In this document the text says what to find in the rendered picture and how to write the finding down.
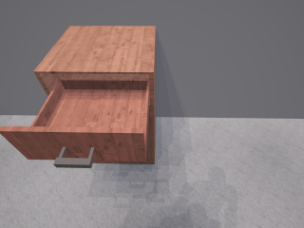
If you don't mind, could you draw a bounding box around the drawer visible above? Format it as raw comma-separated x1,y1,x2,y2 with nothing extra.
0,79,150,162

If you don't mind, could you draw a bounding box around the cabinet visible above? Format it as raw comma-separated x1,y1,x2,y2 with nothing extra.
33,26,156,164

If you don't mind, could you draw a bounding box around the handle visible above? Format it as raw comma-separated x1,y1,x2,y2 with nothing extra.
54,146,95,168

